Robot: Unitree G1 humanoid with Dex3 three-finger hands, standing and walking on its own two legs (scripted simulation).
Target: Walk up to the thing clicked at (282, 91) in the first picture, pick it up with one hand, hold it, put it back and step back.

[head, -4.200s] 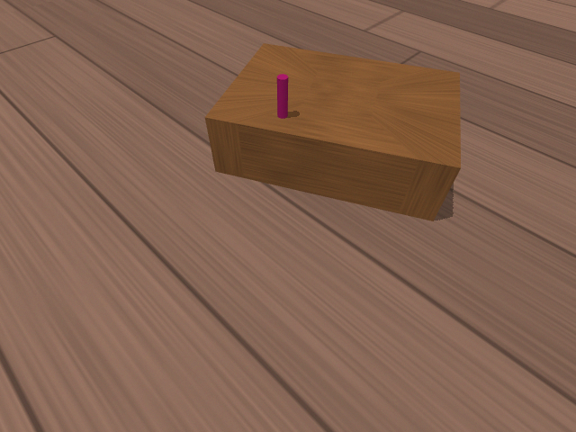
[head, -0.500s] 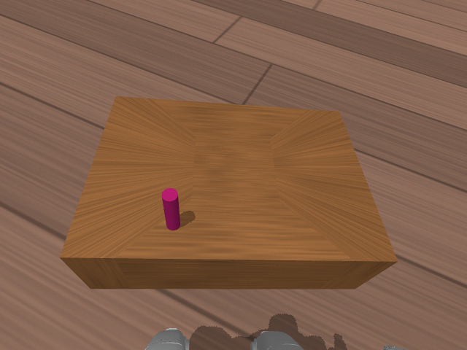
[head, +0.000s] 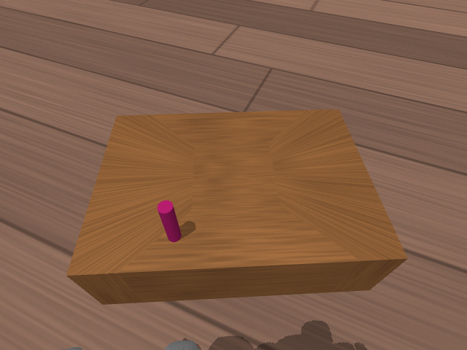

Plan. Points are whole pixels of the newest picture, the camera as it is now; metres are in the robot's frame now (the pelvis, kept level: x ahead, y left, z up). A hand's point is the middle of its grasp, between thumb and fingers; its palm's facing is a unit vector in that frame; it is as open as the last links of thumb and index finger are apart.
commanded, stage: walk up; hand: left
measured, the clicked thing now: (170, 222) +0.52 +0.21 -0.33
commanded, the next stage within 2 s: stand in 1.12 s
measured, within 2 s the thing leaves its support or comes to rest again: neither
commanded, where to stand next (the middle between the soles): +0.09 -0.01 m, yaw +3 degrees
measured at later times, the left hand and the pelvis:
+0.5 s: hand out of the picture +0.11 +0.26 -0.14, palm faces +0.04 -0.94 -0.33, open 7.4 cm; pelvis +0.02 -0.01 +0.01, yaw +2 degrees
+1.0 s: hand out of the picture +0.09 +0.27 -0.14, palm faces +0.09 -0.94 -0.32, open 7.4 cm; pelvis +0.02 +0.00 +0.01, yaw +4 degrees
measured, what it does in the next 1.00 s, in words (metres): stands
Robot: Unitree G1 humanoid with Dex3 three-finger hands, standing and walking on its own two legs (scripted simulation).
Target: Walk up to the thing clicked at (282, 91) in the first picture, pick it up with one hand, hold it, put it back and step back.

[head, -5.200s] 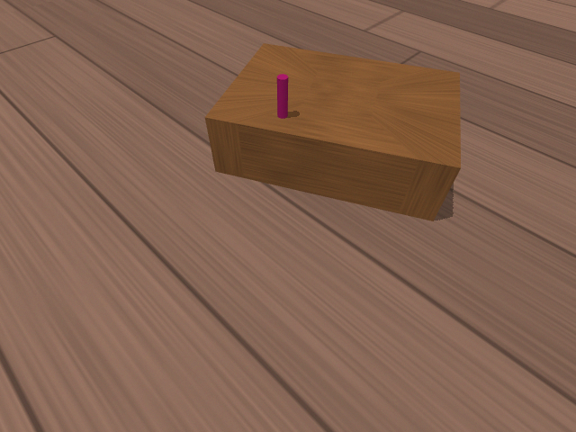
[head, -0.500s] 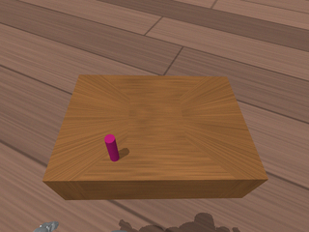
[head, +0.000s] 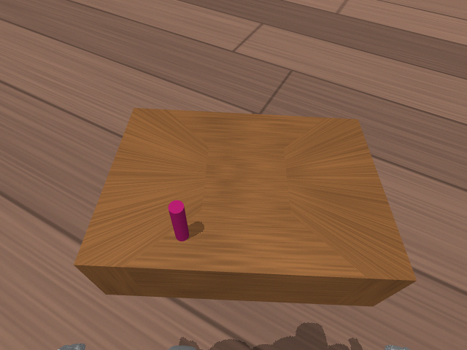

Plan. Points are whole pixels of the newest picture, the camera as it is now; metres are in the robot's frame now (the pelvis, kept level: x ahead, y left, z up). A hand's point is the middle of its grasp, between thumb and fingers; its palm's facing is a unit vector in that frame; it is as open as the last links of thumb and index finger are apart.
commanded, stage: walk up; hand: left
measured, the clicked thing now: (179, 222) +0.51 +0.17 -0.34
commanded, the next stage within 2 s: stand in 0.12 s
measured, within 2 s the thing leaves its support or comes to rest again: neither
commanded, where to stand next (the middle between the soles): +0.07 -0.01 m, yaw -1 degrees
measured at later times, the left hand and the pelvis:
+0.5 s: hand out of the picture +0.08 +0.26 -0.14, palm faces -0.03 -0.95 -0.33, open 7.4 cm; pelvis -0.01 +0.01 +0.01, yaw -1 degrees
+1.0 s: hand out of the picture +0.08 +0.26 -0.14, palm faces -0.05 -0.94 -0.33, open 7.4 cm; pelvis +0.00 +0.01 +0.01, yaw -2 degrees
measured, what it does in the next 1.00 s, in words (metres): stands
